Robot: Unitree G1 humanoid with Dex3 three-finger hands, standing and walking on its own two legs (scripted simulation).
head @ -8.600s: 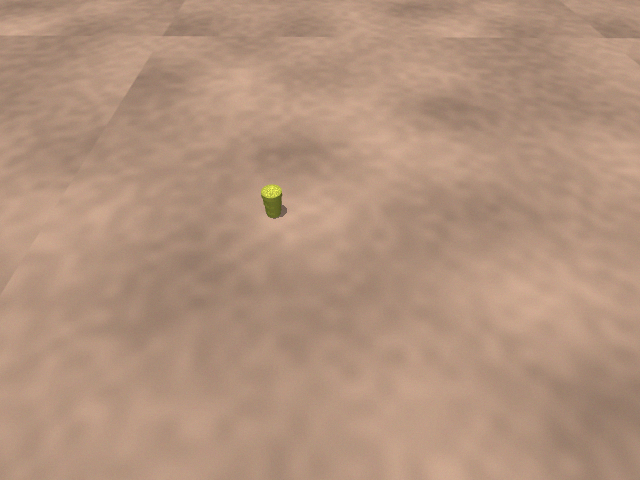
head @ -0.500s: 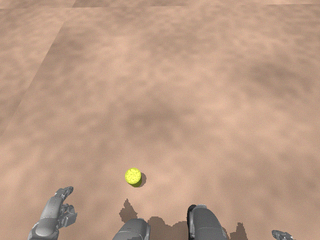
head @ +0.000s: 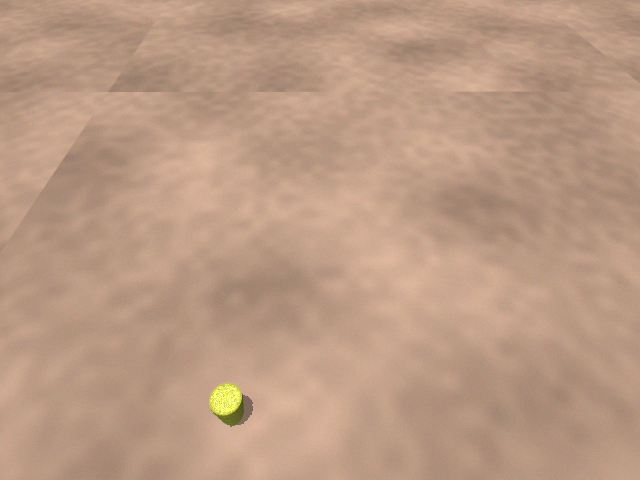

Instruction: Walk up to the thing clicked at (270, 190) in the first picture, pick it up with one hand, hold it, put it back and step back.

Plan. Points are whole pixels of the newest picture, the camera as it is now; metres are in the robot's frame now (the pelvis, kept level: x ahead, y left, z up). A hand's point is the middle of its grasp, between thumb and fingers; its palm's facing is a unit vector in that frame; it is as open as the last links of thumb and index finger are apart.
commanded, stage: walk up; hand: left
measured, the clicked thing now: (229, 406) +0.45 +0.26 -0.69
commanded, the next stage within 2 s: stand in 1.66 s
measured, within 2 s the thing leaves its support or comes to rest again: neither
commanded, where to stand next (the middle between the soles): +0.12 +0.05 m, yaw +1 degrees
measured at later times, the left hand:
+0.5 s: hand out of the picture +0.10 +0.35 -0.15, palm faces -0.04 -0.88 -0.47, open 7.4 cm
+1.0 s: hand out of the picture +0.14 +0.28 -0.14, palm faces -0.02 -0.93 -0.38, open 7.4 cm
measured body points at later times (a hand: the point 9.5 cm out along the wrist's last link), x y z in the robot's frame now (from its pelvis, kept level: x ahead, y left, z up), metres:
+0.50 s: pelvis +0.04 +0.05 -0.01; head +0.08 +0.05 +0.43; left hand +0.10 +0.40 -0.11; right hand +0.14 -0.25 -0.13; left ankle +0.13 +0.18 -0.72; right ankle +0.03 -0.10 -0.67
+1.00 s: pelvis +0.08 +0.02 +0.00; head +0.10 +0.01 +0.45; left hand +0.14 +0.33 -0.12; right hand +0.14 -0.30 -0.13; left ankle +0.11 +0.15 -0.72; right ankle +0.12 -0.10 -0.72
